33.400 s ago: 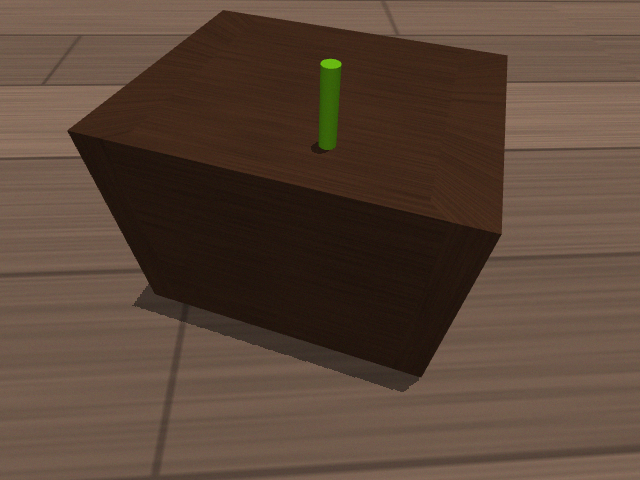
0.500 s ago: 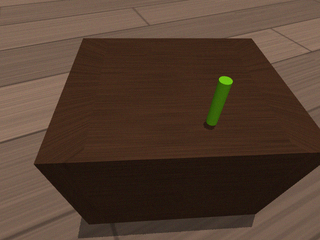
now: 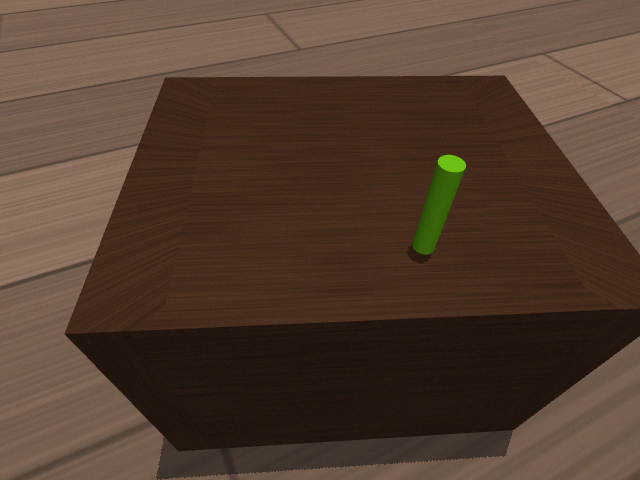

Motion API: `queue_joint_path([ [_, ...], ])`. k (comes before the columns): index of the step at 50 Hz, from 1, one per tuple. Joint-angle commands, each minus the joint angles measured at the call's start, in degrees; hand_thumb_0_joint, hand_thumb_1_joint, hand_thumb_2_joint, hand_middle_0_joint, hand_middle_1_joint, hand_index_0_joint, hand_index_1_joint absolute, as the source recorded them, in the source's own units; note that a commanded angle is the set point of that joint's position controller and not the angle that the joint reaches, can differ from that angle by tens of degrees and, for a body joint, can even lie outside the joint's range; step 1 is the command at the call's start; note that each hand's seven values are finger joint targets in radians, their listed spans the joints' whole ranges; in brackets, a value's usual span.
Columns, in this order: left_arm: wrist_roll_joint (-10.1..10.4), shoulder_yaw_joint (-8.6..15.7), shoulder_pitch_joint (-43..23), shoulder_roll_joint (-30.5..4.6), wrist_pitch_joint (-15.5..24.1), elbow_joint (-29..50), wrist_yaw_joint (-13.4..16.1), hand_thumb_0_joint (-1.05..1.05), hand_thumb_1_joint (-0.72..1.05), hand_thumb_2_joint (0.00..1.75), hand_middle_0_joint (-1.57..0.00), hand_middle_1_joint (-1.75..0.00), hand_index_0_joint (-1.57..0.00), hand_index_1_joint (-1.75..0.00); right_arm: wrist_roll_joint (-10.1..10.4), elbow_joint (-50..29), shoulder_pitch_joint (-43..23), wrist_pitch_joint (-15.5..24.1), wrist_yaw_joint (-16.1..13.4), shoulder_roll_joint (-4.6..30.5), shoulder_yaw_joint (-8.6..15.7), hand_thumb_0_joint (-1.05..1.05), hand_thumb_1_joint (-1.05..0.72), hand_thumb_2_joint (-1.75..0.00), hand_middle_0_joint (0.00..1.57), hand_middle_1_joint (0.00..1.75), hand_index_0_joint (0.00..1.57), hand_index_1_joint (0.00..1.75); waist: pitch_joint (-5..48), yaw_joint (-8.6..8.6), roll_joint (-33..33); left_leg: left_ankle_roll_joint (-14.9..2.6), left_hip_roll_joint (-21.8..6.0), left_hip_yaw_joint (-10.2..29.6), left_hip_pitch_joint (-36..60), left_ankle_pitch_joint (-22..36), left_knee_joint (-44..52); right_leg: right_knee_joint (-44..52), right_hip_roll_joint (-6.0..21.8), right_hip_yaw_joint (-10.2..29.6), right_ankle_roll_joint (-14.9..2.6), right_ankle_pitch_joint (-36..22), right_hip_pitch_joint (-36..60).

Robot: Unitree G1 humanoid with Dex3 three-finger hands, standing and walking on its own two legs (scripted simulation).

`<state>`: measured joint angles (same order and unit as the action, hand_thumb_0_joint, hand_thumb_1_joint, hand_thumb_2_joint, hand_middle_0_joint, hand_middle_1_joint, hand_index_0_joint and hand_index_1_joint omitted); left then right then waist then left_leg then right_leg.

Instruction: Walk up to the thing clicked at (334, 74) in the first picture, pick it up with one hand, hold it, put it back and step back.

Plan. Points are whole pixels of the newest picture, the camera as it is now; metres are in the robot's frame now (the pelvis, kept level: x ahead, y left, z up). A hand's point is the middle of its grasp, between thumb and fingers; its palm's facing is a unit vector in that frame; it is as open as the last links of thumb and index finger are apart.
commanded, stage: stand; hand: right
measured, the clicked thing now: (436, 209) +0.53 -0.18 +0.01
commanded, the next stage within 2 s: step back in 0.82 s
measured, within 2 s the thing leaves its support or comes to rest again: neither
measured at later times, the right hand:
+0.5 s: hand out of the picture +0.07 -0.25 -0.16, palm faces -0.02 +0.94 -0.34, open 7.4 cm
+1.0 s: hand out of the picture +0.08 -0.27 -0.17, palm faces -0.02 +0.93 -0.37, open 7.4 cm
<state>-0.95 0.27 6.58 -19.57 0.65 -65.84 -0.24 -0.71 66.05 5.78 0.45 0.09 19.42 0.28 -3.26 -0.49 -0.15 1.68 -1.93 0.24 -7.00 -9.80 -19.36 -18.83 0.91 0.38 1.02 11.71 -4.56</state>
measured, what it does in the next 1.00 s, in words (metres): stands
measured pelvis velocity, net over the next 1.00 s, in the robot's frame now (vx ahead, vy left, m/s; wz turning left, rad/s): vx -0.02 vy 0.00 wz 0.03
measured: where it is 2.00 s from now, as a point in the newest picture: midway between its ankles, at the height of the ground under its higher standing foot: outside the picture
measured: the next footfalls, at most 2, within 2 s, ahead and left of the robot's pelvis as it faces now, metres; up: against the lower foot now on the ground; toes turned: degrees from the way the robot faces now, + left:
right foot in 1.52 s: -0.10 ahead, -0.10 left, +0.00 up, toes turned +0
left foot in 1.86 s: -0.17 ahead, +0.14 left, +0.00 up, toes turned -1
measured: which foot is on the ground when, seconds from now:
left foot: down 0.00-1.00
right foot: down 0.00-1.00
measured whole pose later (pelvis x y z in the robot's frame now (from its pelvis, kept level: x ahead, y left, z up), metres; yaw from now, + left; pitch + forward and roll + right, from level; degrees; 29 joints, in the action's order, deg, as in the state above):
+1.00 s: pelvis -0.02 +0.00 -0.01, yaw +1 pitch -2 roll -1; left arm -0.1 2.8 4.0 -21.2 -1.4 -58.2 0.0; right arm 0.6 59.6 3.4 -2.0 0.6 22.1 2.3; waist -9.1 -0.7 0.7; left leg -0.6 -1.7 2.0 -17.5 -13.4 -34.1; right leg -30.0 0.8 -1.1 0.4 15.6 -12.6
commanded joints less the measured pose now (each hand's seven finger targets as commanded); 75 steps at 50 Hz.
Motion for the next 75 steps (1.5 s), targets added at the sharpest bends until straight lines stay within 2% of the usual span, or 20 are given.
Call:
queue_joint_path([
  [1, 0.2, 2.2, -1.5, -11.9, 1.0, 3.0, 1.0, 0.0, 0.9, 0.9, -0.2, -0.3, -0.2, -0.3, 0.0, -3.1, -1.8, 1.1, -0.8, 12.3, 2.0, 0.0, -0.9, -0.9, 0.2, 0.3, 0.2, 0.3, 3.6, 0.24, -0.1, -2.4, -5.4, 4.2, 1.8, 6.8, 2.8, 3.8, 6.2, 3.8, -1.73, -6.9, -1.9],
  [14, 0.4, 2.5, -1.4, -12.4, 1.0, 3.5, 1.0, 0.0, 0.9, 0.9, -0.2, -0.3, -0.2, -0.3, 0.1, -3.4, -1.2, 1.3, -1.0, 12.5, 1.9, 0.0, -0.9, -0.9, 0.2, 0.3, 0.2, 0.3, 5.0, 0.25, 0.4, -2.5, -5.7, 4.0, 2.9, 10.8, 2.0, 2.9, 6.6, 3.8, -1.95, -11.1, -0.3],
  [30, 0.4, 2.6, -1.5, -12.6, 0.8, 3.7, 0.8, 0.0, 0.9, 0.9, -0.2, -0.3, -0.2, -0.3, 0.0, -3.5, -0.7, 1.1, -0.8, 12.5, 1.9, 0.0, -0.9, -0.9, 0.2, 0.3, 0.2, 0.3, 3.5, 0.1, 0.3, -2.32, -5.1, 4.4, 1.1, 4.6, 3.6, 4.0, 6.3, 3.7, -2.09, -4.9, -1.4],
  [40, 0.5, 2.3, -1.2, -12.3, 1.1, 4.2, 0.9, 0.0, 0.9, 0.9, -0.2, -0.3, -0.2, -0.3, 0.2, -3.8, -1.1, 1.2, -0.7, 12.3, 1.8, 0.0, -0.9, -0.9, 0.2, 0.3, 0.2, 0.3, 4.0, 0.24, 0.2, -2.28, -5.4, 4.5, 2.2, 9.3, 2.4, 3.9, 6.7, 3.6, -1.78, -9.1, -0.9],
  [41, 1.2, 4.9, -2.2, -16.2, 0.4, 5.8, 1.1, 0.0, 0.9, 0.9, -0.2, -0.3, -0.2, -0.3, 0.6, -4.9, -3.0, 0.2, -0.5, 15.6, 3.2, 0.0, -0.9, -0.9, 0.2, 0.3, 0.2, 0.3, -1.2, 0.25, 0.1, -4.1, -4.4, 4.9, -2.4, 18.9, -3.8, -2.0, 5.3, 4.0, -2.42, -19.0, -4.4],
  [44, 1.6, 5.3, -0.6, -15.0, -0.3, 8.4, 1.5, 0.0, 0.9, 0.9, -0.2, -0.3, -0.2, -0.3, 1.5, -7.4, -1.0, -0.6, -0.4, 14.9, 3.8, 0.0, -0.9, -0.9, 0.2, 0.3, 0.2, 0.3, 6.3, -0.19, 0.8, -5.96, -4.1, 3.8, -1.6, 23.5, -10.1, -7.2, 5.7, 3.0, -5.07, -23.3, -2.2],
  [48, 1.0, 6.1, -3.1, -16.6, -1.4, 12.5, 1.4, 0.0, 0.9, 0.9, -0.2, -0.3, -0.2, -0.3, 1.3, -10.1, -0.3, -2.0, -0.3, 14.2, 4.5, 0.0, -0.9, -0.9, 0.2, 0.3, 0.2, 0.3, 7.9, -0.13, -4.1, -5.2, 0.7, 1.5, -3.9, 11.6, -20.8, -6.8, 11.6, 8.9, -10.51, -21.8, -7.2],
  [51, -0.5, 6.5, -7.0, -18.5, -1.7, 16.0, 1.5, 0.0, 0.9, 0.9, -0.2, -0.3, -0.2, -0.3, 0.7, -11.7, 3.4, -3.3, 0.2, 13.3, 5.2, 0.0, -0.9, -0.9, 0.2, 0.3, 0.2, 0.3, 5.8, -1.29, -11.6, -5.26, 4.0, 3.0, -6.1, -19.0, -34.7, -5.6, 19.4, 14.3, -16.29, -21.5, -15.0],
  [52, -0.9, 6.6, -8.6, -18.7, -1.7, 17.0, 1.5, 0.0, 0.9, 0.9, -0.2, -0.3, -0.2, -0.3, 0.7, -12.0, 5.1, -3.4, 0.4, 13.6, 5.5, 0.0, -0.9, -0.9, 0.2, 0.3, 0.2, 0.3, 5.1, -2.06, -12.1, -5.66, 3.3, 4.4, -5.6, -21.6, -36.5, -6.8, 19.7, 13.7, -16.5, -20.8, -18.0],
  [54, -0.8, 6.0, -10.4, -17.1, -1.8, 18.3, 1.8, 0.0, 0.9, 0.9, -0.2, -0.3, -0.2, -0.3, 1.3, -12.0, 8.2, -2.7, 0.5, 13.4, 5.8, 0.0, -0.9, -0.9, 0.2, 0.3, 0.2, 0.3, 4.8, -3.33, -10.7, -5.39, 2.1, 2.5, -6.6, -13.8, -24.7, -12.6, 15.1, 9.5, -12.17, -19.9, -14.4],
  [55, -0.4, 5.7, -10.7, -16.4, -2.2, 18.9, 1.8, 0.0, 0.9, 0.9, -0.2, -0.3, -0.2, -0.3, 0.6, -11.8, 9.6, -2.1, 0.4, 14.2, 6.1, 0.0, -0.9, -0.9, 0.2, 0.3, 0.2, 0.3, 5.1, -4.02, -6.2, -5.5, 0.1, 3.0, -5.5, 2.7, -15.4, -19.9, 10.4, 6.1, -8.42, -14.4, -14.5],
  [56, 0.5, 5.3, -8.7, -12.7, -2.9, 19.5, 1.9, 0.0, 0.9, 0.9, -0.2, -0.3, -0.2, -0.3, -0.5, -12.7, 7.9, -1.5, 0.0, 17.0, 6.8, 0.0, -0.9, -0.9, 0.2, 0.3, 0.2, 0.3, 4.0, -2.76, 8.0, -7.25, -7.1, 14.9, -6.3, 19.3, -5.6, -31.8, 0.4, 2.1, -4.84, -3.0, -17.0],
  [57, 0.5, 5.2, -6.1, -10.7, -3.4, 19.6, 2.3, 0.0, 0.9, 0.9, -0.2, -0.3, -0.2, -0.3, -1.4, -13.9, 7.2, -0.9, -0.1, 20.4, 7.4, 0.0, -0.9, -0.9, 0.2, 0.3, 0.2, 0.3, 3.7, -1.35, 12.8, -10.39, -13.4, 25.7, -2.2, 31.6, -3.4, -38.8, -7.2, 6.1, -3.19, 23.6, -24.6],
  [58, 0.2, 5.3, -4.2, -11.7, -3.7, 19.3, 2.7, 0.0, 0.9, 0.9, -0.2, -0.3, -0.2, -0.3, -0.9, -14.5, 6.4, -0.7, -0.2, 22.2, 7.7, 0.0, -0.9, -0.9, 0.2, 0.3, 0.2, 0.3, 6.2, -1.07, 9.2, -14.96, -17.1, 26.0, -3.1, 37.6, -5.0, -46.1, -7.9, 10.4, -3.26, 27.2, -23.0],
  [59, 0.1, 5.3, -3.3, -12.1, -3.7, 18.6, 3.2, 0.0, 0.9, 0.9, -0.2, -0.3, -0.2, -0.3, -0.9, -15.8, 4.0, -0.8, -0.5, 22.8, 7.7, 0.0, -0.9, -0.9, 0.2, 0.3, 0.2, 0.3, 7.7, -0.99, 10.5, -16.06, -18.8, 29.2, -2.8, 33.0, -3.5, -49.6, -8.7, 13.5, -3.14, 27.9, -23.8],
  [62, 0.7, 5.7, 0.3, -13.9, -3.5, 16.9, 2.8, 0.0, 0.9, 0.9, -0.2, -0.3, -0.2, -0.3, -1.4, -18.1, -1.5, -0.5, -1.8, 17.4, 6.7, 0.0, -0.9, -0.9, 0.2, 0.3, 0.2, 0.3, 5.7, 2.29, 8.9, -14.21, -11.8, 16.2, -1.8, 24.2, -6.7, -53.2, -6.8, 11.9, -1.97, 18.3, -26.1],
  [69, 0.0, 6.6, -1.8, -12.8, -2.5, 20.3, 1.5, 0.0, 0.9, 0.9, -0.2, -0.3, -0.2, -0.3, -0.8, -19.1, 5.7, -0.6, -2.2, 16.7, 6.7, 0.0, -0.9, -0.9, 0.2, 0.3, 0.2, 0.3, 6.4, -2.29, 7.9, -16.84, -13.3, 14.7, 5.3, 26.6, -9.3, -35.4, -4.0, 6.5, 0.58, 18.2, -22.5],
  [72, -0.2, 6.9, 2.4, -11.9, -2.2, 19.1, 0.9, 0.0, 0.9, 0.9, -0.2, -0.3, -0.2, -0.3, -0.7, -20.3, 3.2, -1.3, -1.9, 17.8, 6.6, 0.0, -0.9, -0.9, 0.2, 0.3, 0.2, 0.3, 8.3, -0.93, 10.3, -14.52, -12.0, 13.4, -0.2, 19.1, -10.4, -22.1, -2.8, 2.0, -0.78, 14.3, -13.3],
  [74, -0.6, 6.9, 7.3, -11.0, -1.7, 17.3, 0.9, 0.0, 0.9, 0.9, -0.2, -0.3, -0.2, -0.3, 0.0, -20.6, 1.4, -1.9, -1.6, 17.5, 6.3, 0.0, -0.9, -0.9, 0.2, 0.3, 0.2, 0.3, 9.7, 1.55, 8.8, -11.53, -9.5, 10.3, -3.8, 15.4, -14.6, -6.6, -2.9, -0.2, -2.45, 2.1, -4.8],
  [75, -1.2, 7.4, 8.4, -12.8, -1.2, 17.4, 1.1, 0.0, 0.9, 0.9, -0.2, -0.3, -0.2, -0.3, 0.5, -20.6, 1.6, -1.9, -1.5, 15.9, 5.6, 0.0, -0.9, -0.9, 0.2, 0.3, 0.2, 0.3, 9.9, 2.03, 6.2, -8.5, -7.4, 9.2, -10.3, 9.4, -16.8, -5.4, 0.3, 4.2, -3.69, -2.8, -0.1],
])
